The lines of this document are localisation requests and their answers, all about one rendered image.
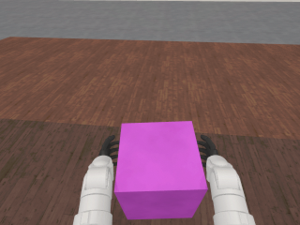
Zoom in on robot left forearm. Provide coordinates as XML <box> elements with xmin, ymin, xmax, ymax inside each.
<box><xmin>73</xmin><ymin>155</ymin><xmax>114</xmax><ymax>225</ymax></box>

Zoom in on carton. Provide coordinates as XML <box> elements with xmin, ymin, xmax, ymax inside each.
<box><xmin>114</xmin><ymin>121</ymin><xmax>208</xmax><ymax>220</ymax></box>

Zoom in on right robot hand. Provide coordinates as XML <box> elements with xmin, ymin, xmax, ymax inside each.
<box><xmin>196</xmin><ymin>135</ymin><xmax>219</xmax><ymax>168</ymax></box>

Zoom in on robot right forearm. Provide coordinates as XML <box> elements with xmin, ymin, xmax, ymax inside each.
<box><xmin>206</xmin><ymin>155</ymin><xmax>256</xmax><ymax>225</ymax></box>

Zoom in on left robot hand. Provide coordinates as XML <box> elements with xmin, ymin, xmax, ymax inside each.
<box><xmin>98</xmin><ymin>135</ymin><xmax>120</xmax><ymax>166</ymax></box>

